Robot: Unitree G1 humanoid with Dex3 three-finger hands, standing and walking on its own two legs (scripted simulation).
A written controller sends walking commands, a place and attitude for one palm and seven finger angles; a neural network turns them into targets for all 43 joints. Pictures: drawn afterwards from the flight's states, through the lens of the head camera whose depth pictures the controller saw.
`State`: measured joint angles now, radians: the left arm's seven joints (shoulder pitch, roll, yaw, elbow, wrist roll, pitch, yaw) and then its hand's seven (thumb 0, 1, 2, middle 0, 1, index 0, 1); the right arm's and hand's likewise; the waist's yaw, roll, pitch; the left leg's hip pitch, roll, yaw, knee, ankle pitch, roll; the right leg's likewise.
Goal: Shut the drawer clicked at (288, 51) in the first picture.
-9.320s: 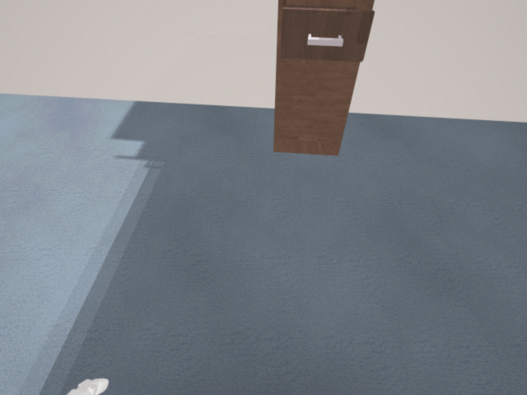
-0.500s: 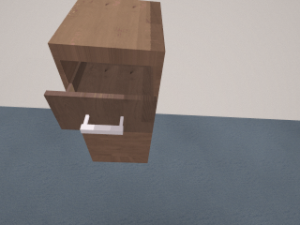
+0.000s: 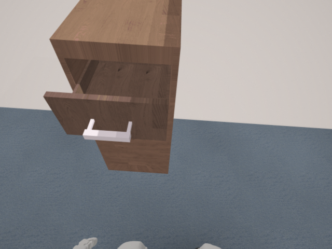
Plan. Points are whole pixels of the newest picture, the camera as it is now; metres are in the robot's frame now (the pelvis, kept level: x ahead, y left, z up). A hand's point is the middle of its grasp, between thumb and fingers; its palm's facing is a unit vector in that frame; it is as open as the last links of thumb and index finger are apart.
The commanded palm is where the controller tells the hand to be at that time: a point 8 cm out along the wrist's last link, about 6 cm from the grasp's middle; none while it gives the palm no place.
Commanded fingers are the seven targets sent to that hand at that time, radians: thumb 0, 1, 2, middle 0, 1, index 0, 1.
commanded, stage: come to a stop and stand still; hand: left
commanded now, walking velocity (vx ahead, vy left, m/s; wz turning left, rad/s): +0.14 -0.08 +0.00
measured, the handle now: (109, 129) +0.42 +0.19 -0.01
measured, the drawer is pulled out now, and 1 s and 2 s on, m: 0.17 0.17 0.17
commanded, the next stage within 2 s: look again from close up in 1.08 s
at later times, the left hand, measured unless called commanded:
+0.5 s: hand out of the picture -0.03 +0.20 -0.16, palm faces -0.04 -0.99 -0.15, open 7.3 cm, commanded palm none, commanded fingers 0.00 0.90 0.90 -0.20 -0.30 -0.20 -0.30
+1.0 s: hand out of the picture -0.08 +0.12 -0.16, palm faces +0.00 -0.99 -0.11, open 7.3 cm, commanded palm none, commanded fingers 0.00 0.90 0.90 -0.20 -0.30 -0.20 -0.30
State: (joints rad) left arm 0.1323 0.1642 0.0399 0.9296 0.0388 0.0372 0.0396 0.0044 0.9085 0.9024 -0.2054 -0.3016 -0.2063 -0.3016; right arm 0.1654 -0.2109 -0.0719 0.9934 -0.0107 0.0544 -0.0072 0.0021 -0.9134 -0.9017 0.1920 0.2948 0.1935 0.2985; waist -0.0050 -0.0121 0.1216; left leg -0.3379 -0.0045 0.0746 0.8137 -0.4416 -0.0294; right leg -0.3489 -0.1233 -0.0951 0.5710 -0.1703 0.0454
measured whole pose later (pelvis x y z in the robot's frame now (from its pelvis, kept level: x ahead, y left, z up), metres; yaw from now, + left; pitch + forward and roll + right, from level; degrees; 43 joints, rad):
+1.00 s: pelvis -0.04 -0.01 +0.02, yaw -2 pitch -2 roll +0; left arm 0.39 0.07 -0.01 1.13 0.02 -0.01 0.04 0.00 0.91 0.90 -0.20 -0.30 -0.20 -0.30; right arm 0.31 -0.10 -0.01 1.18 -0.01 0.01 -0.03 0.00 -0.91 -0.90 0.19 0.30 0.20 0.30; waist -0.01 -0.01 0.01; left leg -0.24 0.02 0.11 0.42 -0.16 0.03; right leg -0.16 0.00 -0.04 0.44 -0.25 -0.01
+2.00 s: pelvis -0.06 +0.03 +0.00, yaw +3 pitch +0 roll +0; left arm 0.47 0.18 0.00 0.09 -0.15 -0.13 0.08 0.02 0.93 0.90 -0.25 -0.35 -0.25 -0.35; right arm 0.35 -0.23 0.02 0.77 0.03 -0.26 -0.04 0.01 -0.91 -0.90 0.20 0.30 0.20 0.30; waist -0.05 0.00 -0.02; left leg -0.42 -0.08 0.08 0.62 -0.21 0.06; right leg -0.37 -0.03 -0.04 0.68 -0.34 -0.02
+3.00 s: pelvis +0.00 +0.00 -0.04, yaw +3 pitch +9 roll -2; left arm 0.49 0.20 0.01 -0.25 -0.20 -0.29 -0.13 0.02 0.90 0.90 -1.21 -1.40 -1.21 -1.40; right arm 0.25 -0.24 0.01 0.47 0.03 -0.13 -0.03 0.01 -0.91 -0.90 0.19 0.30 0.20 0.30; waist 0.00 0.04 -0.12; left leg -0.67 -0.03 0.01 0.94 -0.43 0.05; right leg -0.56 0.04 -0.07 0.90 -0.50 -0.04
